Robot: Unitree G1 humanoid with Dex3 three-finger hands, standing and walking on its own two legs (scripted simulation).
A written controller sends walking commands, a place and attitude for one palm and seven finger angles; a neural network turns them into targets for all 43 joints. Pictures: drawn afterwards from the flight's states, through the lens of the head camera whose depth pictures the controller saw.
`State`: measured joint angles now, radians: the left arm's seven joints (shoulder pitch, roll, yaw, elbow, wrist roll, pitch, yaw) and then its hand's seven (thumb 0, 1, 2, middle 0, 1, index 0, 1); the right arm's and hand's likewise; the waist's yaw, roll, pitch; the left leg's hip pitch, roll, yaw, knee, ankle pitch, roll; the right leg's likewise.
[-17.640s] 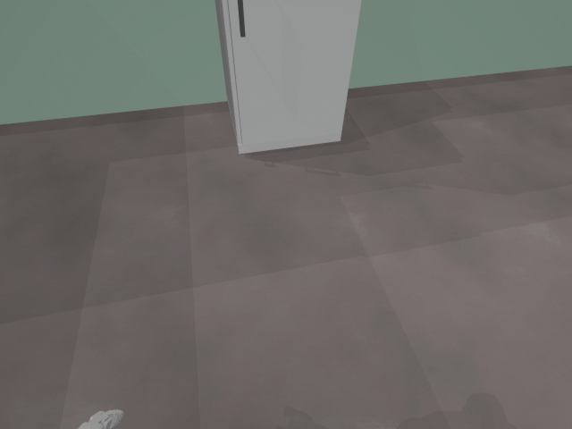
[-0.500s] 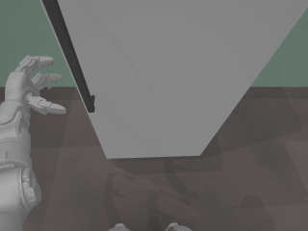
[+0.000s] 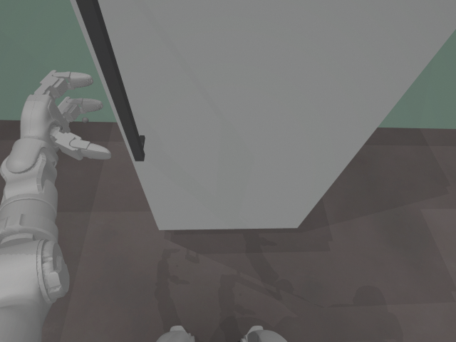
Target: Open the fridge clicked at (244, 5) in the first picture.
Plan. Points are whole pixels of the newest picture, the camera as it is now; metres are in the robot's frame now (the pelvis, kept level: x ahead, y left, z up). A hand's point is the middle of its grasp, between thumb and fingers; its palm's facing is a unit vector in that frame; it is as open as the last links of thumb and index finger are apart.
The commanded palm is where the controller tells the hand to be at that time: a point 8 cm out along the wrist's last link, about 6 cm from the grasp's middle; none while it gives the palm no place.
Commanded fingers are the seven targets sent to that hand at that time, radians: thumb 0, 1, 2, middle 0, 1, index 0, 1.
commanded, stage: move the hooked fingers beside the handle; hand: left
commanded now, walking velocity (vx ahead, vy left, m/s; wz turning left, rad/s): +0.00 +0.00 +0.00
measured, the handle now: (118, 76) +0.51 +0.17 +0.15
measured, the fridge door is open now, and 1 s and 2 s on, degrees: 0 0 0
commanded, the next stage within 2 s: feel for the door with the fingertips in 0.02 s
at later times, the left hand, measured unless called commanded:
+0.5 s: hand (110, 121) +0.46 +0.19 +0.10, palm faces -0.01 -1.00 +0.00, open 14.0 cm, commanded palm +0.44 +0.25 +0.10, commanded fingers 0.00 -0.50 0.30 -0.30 -1.20 -0.30 -1.20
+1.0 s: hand (105, 116) +0.47 +0.20 +0.11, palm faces -0.01 -1.00 -0.01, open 13.9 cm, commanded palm +0.44 +0.25 +0.10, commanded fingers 0.00 -0.50 0.30 -0.30 -1.20 -0.30 -1.20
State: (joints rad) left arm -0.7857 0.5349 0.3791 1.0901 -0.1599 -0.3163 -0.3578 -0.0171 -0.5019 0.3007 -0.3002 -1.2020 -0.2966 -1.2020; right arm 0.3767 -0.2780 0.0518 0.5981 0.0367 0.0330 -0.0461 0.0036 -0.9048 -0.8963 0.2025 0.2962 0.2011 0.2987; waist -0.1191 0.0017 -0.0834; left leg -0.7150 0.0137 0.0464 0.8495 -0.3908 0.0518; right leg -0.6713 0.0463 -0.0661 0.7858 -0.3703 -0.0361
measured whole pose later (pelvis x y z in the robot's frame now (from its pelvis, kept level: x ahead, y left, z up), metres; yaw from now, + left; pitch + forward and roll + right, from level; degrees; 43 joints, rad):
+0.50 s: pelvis +0.00 -0.01 +0.00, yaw +0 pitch +14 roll -2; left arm -0.75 0.44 0.33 1.03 -0.16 -0.31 -0.27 -0.02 -0.50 0.30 -0.30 -1.20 -0.30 -1.20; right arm 0.38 -0.27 0.04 0.60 0.03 0.04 -0.03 0.00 -0.91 -0.90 0.20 0.30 0.20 0.30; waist -0.12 0.01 -0.09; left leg -0.69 0.02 0.05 0.84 -0.39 0.05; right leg -0.65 0.05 -0.06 0.78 -0.38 -0.04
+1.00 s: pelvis +0.00 -0.01 +0.00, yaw +0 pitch +14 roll -2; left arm -0.79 0.50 0.35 1.09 -0.17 -0.33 -0.32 -0.02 -0.50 0.30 -0.30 -1.21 -0.32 -1.22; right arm 0.41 -0.29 0.04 0.63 0.04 0.04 -0.04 0.00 -0.91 -0.90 0.20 0.30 0.20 0.30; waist -0.12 0.01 -0.09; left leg -0.71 0.02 0.04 0.84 -0.38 0.03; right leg -0.67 0.06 -0.07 0.78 -0.37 -0.06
